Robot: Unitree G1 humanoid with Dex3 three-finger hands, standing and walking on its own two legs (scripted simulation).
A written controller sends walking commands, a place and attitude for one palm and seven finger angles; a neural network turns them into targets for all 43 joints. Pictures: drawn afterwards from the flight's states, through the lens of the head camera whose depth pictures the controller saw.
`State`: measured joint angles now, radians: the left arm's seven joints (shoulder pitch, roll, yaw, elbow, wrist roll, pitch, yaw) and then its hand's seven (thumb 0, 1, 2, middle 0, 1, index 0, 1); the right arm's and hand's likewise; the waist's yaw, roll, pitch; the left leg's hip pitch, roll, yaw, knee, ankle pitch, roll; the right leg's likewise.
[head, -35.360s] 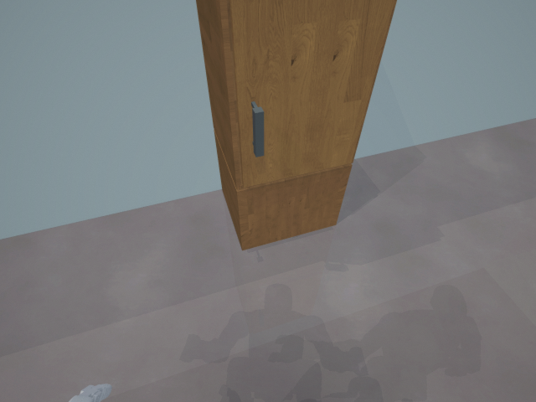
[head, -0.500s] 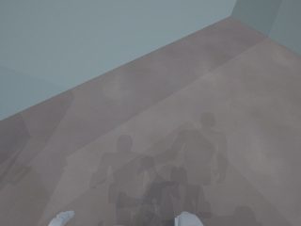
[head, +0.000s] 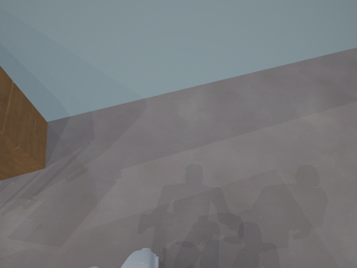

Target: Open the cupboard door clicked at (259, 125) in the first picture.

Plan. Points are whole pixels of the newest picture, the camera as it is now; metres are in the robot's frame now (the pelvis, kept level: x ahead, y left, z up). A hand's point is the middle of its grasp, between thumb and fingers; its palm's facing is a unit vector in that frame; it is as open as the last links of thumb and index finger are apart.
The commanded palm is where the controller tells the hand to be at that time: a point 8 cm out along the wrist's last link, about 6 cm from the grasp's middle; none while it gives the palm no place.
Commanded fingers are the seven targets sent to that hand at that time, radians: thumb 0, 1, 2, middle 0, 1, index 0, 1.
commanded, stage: turn to face it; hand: left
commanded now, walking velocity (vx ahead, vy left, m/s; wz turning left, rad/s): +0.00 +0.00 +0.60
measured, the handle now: out of the picture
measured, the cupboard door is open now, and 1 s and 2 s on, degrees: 39 39 39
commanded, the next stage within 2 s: take the last steps up to it in 1.74 s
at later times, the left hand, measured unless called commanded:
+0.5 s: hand out of the picture +0.08 +0.26 -0.16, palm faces +0.24 -0.94 -0.25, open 7.4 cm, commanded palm none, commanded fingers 0.00 0.90 0.90 -0.20 -0.30 -0.20 -0.30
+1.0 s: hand out of the picture -0.01 +0.17 -0.15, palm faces +0.56 -0.78 -0.27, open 7.3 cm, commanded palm none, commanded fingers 0.00 0.90 0.90 -0.20 -0.30 -0.20 -0.30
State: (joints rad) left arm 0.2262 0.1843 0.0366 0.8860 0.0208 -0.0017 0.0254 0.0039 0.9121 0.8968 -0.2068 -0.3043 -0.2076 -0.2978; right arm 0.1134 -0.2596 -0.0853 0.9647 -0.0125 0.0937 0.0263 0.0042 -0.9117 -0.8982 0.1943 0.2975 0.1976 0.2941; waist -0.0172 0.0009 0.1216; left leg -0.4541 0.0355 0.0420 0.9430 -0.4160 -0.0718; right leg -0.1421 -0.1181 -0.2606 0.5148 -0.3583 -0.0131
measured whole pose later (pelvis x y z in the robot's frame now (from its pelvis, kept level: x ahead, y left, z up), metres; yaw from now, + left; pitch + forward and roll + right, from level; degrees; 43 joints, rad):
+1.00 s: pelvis +0.04 -0.03 +0.00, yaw +35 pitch +0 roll +3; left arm 0.24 0.17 0.03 0.89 0.01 0.00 0.03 0.00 0.91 0.90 -0.21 -0.30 -0.21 -0.30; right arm 0.16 -0.27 -0.09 0.98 -0.01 0.10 0.02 0.00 -0.91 -0.90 0.19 0.30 0.20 0.29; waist -0.02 0.01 0.10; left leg -0.48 0.03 -0.01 1.06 -0.40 -0.08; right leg -0.15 -0.10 -0.23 0.48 -0.33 -0.03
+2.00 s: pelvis +0.06 +0.00 +0.01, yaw +56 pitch +0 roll +2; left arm 0.20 0.14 0.03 0.97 0.01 -0.03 0.03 0.00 0.93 0.90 -0.21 -0.30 -0.21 -0.30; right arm 0.26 -0.22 -0.08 1.07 -0.02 0.06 0.00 0.00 -0.91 -0.90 0.20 0.30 0.20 0.29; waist -0.04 0.04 0.06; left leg -0.48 -0.02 -0.02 1.11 -0.36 -0.05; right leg -0.10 -0.03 -0.11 0.43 -0.32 -0.05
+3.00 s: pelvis +0.12 +0.27 -0.01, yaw +55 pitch +1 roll +1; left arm 0.06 0.18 0.04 0.97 0.02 -0.01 -0.02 0.01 0.91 0.90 -0.20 -0.30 -0.20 -0.30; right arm 0.51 -0.11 -0.01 1.18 -0.03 -0.05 -0.02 0.00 -0.91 -0.90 0.20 0.30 0.20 0.29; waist -0.08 0.01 0.09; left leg 0.03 0.01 0.23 0.37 -0.41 0.01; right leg -0.43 -0.05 -0.11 0.64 -0.24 -0.04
